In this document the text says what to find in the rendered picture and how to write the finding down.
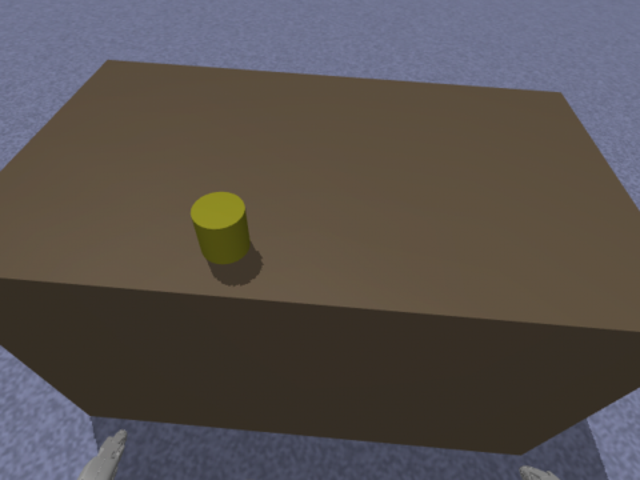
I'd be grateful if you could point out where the left robot hand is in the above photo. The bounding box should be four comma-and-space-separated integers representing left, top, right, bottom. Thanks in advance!
77, 429, 127, 480

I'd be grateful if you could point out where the can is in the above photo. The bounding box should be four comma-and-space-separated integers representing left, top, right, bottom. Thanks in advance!
191, 192, 250, 264

